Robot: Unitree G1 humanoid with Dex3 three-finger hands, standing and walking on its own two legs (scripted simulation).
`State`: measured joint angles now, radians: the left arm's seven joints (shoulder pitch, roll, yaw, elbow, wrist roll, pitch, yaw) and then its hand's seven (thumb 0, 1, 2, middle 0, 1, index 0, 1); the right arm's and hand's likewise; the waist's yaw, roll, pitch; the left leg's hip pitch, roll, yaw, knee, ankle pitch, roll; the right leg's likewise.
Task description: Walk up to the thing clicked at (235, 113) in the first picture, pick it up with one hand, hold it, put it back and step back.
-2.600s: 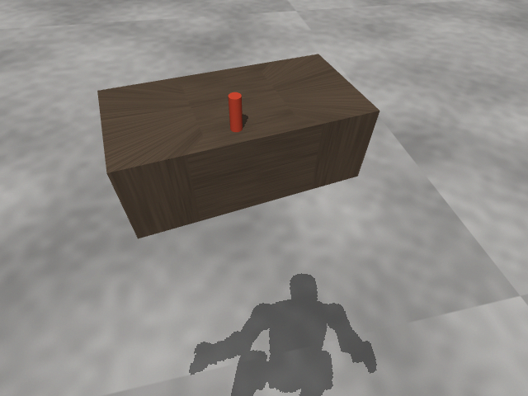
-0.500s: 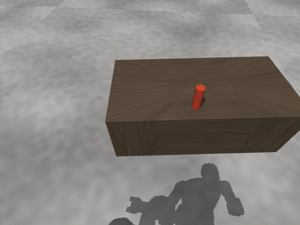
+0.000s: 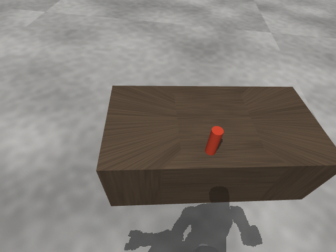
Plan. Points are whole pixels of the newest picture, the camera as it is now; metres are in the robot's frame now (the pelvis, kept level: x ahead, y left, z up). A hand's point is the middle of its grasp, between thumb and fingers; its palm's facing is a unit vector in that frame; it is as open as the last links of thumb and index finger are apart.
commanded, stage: walk up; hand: right
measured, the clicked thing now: (213, 141) +0.63 -0.23 -0.27
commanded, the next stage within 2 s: stand in 1.86 s
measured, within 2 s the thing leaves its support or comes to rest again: neither
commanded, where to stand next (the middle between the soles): +0.21 -0.02 m, yaw +1 degrees
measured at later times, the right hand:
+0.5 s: hand (263, 220) +0.25 -0.29 -0.15, palm faces -0.10 +0.92 -0.39, open 7.4 cm
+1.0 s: hand (257, 213) +0.27 -0.28 -0.15, palm faces -0.05 +0.95 -0.32, open 7.4 cm
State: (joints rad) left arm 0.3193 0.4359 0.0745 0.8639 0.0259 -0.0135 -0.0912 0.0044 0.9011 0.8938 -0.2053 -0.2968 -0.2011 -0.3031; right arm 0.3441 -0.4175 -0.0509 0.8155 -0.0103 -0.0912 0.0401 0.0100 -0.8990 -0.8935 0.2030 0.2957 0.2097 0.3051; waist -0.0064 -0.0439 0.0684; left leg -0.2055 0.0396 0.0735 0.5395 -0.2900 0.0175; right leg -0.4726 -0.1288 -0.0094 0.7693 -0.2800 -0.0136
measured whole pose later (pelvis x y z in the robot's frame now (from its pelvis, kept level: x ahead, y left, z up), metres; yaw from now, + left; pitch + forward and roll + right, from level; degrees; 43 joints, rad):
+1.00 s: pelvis +0.16 -0.03 +0.01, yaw +2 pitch -3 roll -1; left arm 0.12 0.38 0.00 1.09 0.00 -0.02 0.00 0.00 0.90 0.89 -0.21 -0.30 -0.20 -0.30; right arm 0.07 -0.36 -0.01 1.11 0.01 0.00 0.03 0.01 -0.90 -0.89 0.20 0.30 0.21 0.30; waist 0.01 0.03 0.08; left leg -0.26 0.02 0.05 0.45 -0.14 0.02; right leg -0.11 -0.03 -0.04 0.44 -0.28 0.03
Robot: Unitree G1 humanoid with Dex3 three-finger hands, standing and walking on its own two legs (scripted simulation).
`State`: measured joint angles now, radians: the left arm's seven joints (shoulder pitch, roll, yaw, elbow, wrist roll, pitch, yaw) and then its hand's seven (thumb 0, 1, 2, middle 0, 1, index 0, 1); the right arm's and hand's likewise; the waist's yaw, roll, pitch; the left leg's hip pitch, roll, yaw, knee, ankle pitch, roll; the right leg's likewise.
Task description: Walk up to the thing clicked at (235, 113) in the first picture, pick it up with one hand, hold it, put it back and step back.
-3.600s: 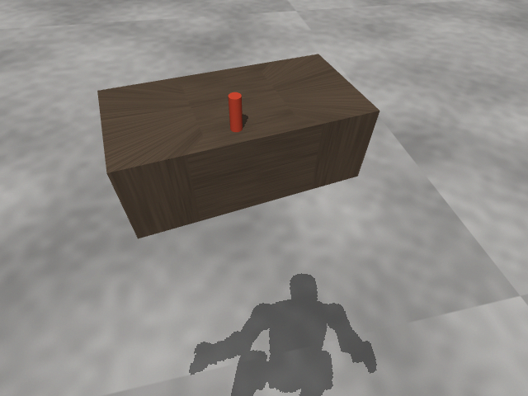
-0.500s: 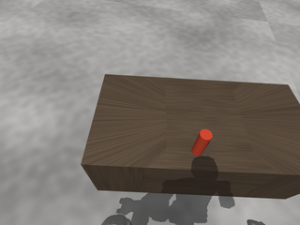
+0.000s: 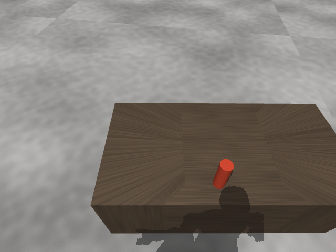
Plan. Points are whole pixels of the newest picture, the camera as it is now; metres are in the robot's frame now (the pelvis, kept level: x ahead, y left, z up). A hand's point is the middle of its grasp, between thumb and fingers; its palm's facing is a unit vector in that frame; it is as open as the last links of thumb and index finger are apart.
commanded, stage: walk up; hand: right
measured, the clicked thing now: (222, 174) +0.46 -0.21 -0.28
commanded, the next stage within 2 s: stand in 0.86 s
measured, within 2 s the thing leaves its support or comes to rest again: neither
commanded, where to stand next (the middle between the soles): +0.05 +0.01 m, yaw +0 degrees
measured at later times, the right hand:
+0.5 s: hand out of the picture +0.09 -0.24 -0.15, palm faces +0.01 +0.94 -0.34, open 7.4 cm
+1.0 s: hand out of the picture +0.11 -0.24 -0.15, palm faces +0.00 +0.95 -0.32, open 7.4 cm
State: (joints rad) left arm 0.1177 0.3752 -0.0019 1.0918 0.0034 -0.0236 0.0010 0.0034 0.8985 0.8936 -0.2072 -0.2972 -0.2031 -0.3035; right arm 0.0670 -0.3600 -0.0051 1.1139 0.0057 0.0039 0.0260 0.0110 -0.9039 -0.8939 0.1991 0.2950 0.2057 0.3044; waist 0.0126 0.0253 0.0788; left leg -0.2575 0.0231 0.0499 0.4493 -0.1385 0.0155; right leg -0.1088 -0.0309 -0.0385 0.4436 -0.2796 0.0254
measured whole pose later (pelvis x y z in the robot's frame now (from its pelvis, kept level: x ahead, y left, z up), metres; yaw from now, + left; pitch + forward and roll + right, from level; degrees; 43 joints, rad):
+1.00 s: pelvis +0.02 +0.01 +0.01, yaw +0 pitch -2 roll +0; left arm 0.12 0.35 0.00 1.15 0.02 -0.01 0.00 0.00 0.90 0.89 -0.21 -0.30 -0.20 -0.30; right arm 0.06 -0.33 -0.02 1.16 0.00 0.00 0.02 0.01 -0.90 -0.89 0.20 0.30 0.21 0.30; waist 0.00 0.00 0.04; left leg -0.19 0.00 0.05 0.33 -0.11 0.02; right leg -0.03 -0.05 -0.04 0.31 -0.23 0.04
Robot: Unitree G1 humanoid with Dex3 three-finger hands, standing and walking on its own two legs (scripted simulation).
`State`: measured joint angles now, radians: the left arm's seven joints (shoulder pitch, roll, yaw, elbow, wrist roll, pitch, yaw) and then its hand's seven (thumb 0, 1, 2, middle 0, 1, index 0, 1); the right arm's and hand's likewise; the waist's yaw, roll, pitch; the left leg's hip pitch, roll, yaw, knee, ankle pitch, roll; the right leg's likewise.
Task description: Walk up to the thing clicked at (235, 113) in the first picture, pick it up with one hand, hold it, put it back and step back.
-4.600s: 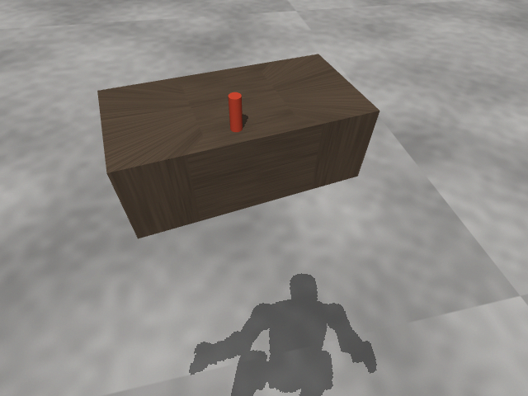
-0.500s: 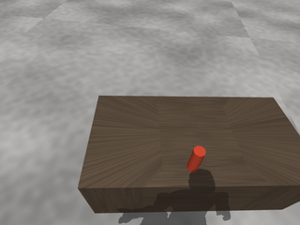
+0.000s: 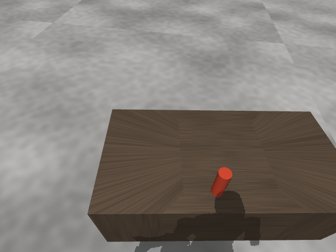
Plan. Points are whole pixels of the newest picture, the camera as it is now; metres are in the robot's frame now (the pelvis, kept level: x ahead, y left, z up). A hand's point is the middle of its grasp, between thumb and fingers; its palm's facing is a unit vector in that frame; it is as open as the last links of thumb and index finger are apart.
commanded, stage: stand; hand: right
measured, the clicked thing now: (220, 182) +0.44 -0.22 -0.28
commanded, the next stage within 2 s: none
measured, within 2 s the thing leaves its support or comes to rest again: neither
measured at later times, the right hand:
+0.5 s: hand out of the picture +0.09 -0.26 -0.16, palm faces +0.01 +0.94 -0.34, open 7.4 cm
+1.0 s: hand out of the picture +0.10 -0.26 -0.15, palm faces +0.00 +0.94 -0.34, open 7.4 cm
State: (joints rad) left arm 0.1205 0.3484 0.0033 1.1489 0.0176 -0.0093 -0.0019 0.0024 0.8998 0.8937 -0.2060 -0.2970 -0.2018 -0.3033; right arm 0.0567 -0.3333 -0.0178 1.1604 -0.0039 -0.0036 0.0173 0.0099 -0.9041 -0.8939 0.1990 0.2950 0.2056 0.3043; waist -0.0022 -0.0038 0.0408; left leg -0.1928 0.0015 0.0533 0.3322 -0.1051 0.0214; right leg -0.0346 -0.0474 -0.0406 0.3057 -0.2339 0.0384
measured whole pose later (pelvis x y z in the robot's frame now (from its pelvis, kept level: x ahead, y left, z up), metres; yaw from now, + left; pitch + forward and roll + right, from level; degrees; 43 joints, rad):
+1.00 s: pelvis +0.02 -0.01 +0.00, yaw -1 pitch -2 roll +0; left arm 0.13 0.35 0.00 1.12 0.02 0.00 0.00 0.00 0.90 0.89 -0.21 -0.30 -0.20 -0.30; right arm 0.07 -0.34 -0.01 1.16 0.00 -0.01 0.01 0.01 -0.90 -0.89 0.20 0.29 0.21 0.30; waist 0.00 -0.01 0.05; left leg -0.17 0.01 0.06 0.33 -0.13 0.01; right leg 0.00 -0.04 -0.03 0.29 -0.25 0.03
